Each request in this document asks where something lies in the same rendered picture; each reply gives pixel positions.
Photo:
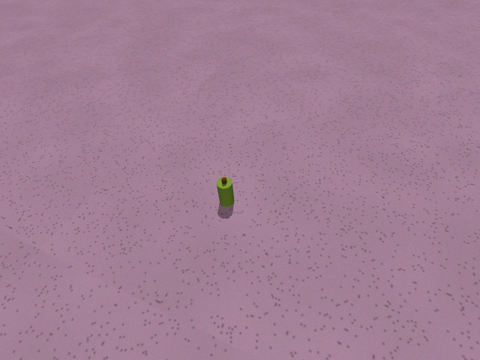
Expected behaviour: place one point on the bottle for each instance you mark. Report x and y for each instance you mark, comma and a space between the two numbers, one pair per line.
225, 191

